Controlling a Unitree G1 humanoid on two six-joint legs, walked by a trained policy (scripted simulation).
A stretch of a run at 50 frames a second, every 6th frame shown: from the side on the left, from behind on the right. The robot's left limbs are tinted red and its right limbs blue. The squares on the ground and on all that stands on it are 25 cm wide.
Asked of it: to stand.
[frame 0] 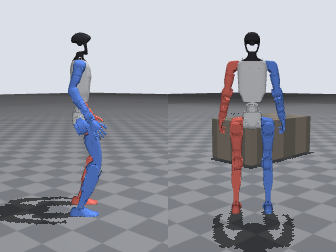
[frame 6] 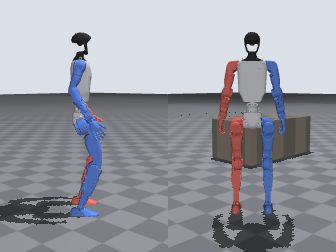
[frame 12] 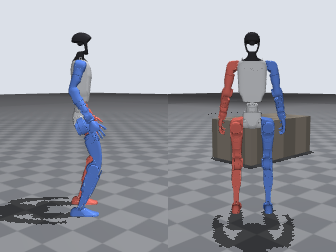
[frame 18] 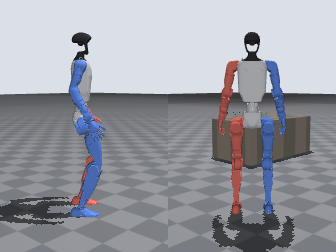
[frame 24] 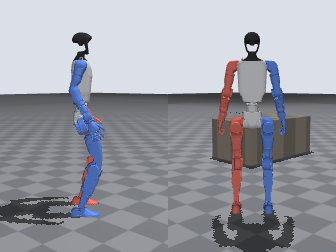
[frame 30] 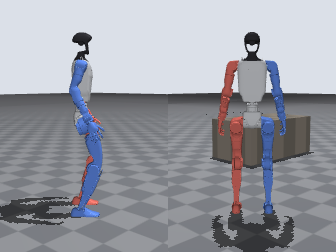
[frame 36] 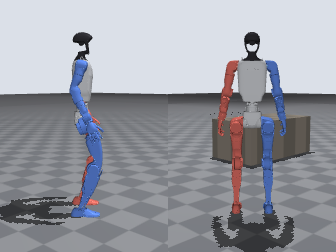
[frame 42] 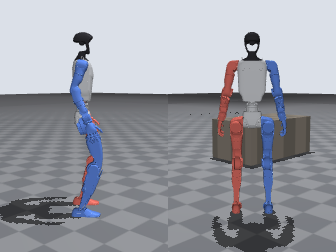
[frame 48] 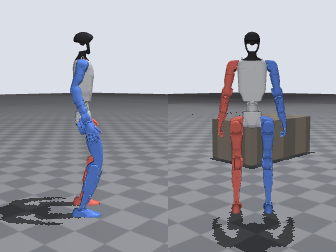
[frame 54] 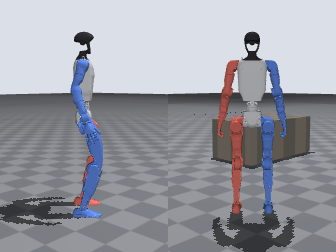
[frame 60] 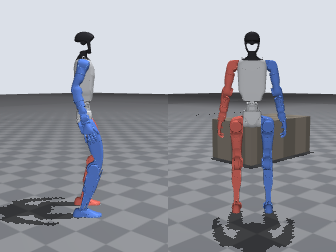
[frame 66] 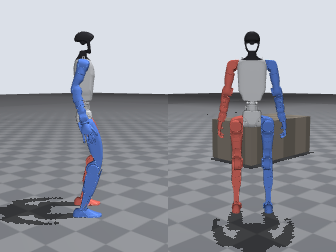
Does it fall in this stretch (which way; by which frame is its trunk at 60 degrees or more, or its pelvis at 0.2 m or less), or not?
no
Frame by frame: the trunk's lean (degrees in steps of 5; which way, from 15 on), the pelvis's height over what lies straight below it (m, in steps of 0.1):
0: 0, 0.8
6: 0, 0.8
12: 0, 0.8
18: 0, 0.8
24: 0, 0.8
30: 0, 0.8
36: 0, 0.8
42: 0, 0.8
48: 0, 0.8
54: 0, 0.8
60: 0, 0.8
66: 0, 0.8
